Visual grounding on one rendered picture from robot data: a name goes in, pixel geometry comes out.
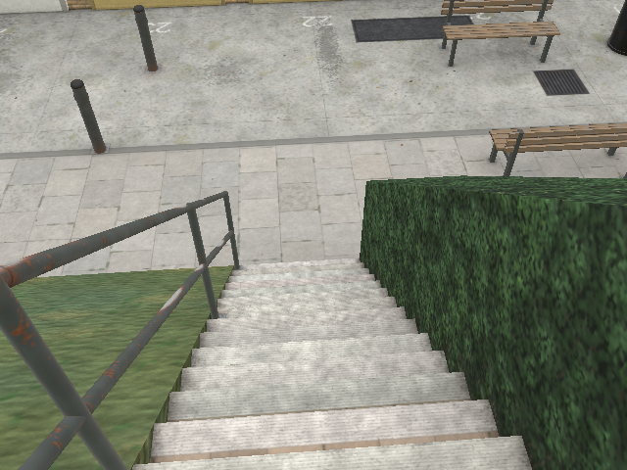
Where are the stairs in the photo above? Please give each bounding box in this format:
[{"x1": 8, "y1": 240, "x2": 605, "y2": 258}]
[{"x1": 132, "y1": 258, "x2": 532, "y2": 470}]

